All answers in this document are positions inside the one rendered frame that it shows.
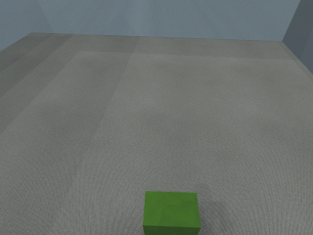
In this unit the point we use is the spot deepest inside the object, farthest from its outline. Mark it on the carton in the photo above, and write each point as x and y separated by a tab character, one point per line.
171	213

